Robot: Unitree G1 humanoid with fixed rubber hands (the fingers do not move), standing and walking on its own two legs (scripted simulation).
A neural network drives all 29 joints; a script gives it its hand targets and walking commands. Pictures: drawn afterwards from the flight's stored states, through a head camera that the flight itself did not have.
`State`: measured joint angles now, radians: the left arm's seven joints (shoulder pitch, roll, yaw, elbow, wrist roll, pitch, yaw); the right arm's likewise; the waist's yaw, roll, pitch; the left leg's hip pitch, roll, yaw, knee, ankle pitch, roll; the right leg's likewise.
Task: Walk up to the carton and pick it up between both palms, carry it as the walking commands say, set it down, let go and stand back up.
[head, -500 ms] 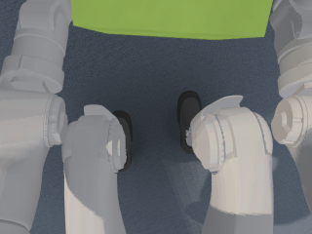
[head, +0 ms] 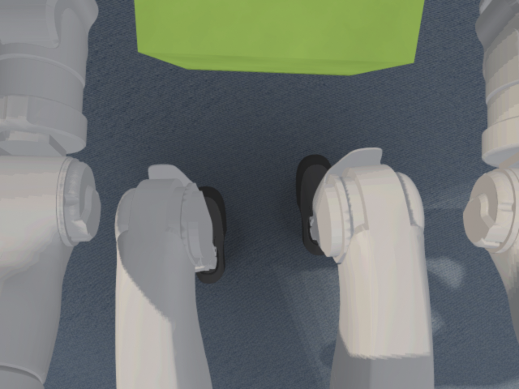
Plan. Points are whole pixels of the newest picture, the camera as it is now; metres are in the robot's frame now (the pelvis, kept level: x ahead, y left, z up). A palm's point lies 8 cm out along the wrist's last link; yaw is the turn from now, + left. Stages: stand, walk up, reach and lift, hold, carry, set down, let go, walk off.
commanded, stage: set down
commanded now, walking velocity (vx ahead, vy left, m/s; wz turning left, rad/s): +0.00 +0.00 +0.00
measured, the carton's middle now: out of the picture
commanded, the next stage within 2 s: let go in 1.10 s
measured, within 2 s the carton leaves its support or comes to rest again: neither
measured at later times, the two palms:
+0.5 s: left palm out of the picture +0.58 +0.16 -0.01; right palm out of the picture +0.51 -0.30 -0.01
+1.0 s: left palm out of the picture +0.57 +0.16 +0.14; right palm out of the picture +0.50 -0.30 +0.14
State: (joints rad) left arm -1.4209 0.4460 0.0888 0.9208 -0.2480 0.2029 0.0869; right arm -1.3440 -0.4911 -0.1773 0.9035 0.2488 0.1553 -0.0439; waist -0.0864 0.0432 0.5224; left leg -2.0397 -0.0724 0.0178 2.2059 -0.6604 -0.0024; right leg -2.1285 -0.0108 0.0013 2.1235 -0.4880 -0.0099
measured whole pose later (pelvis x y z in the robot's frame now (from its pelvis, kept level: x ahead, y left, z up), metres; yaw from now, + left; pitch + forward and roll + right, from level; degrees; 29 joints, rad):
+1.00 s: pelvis +0.01 +0.00 +0.24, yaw -1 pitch +24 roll +1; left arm -1.29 0.49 0.17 0.72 -0.17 0.37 0.02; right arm -1.22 -0.49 -0.23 0.67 0.23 0.34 -0.01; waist -0.10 0.00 0.52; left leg -1.31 -0.07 -0.02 1.33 -0.43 0.00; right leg -1.37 0.02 0.03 1.27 -0.31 0.01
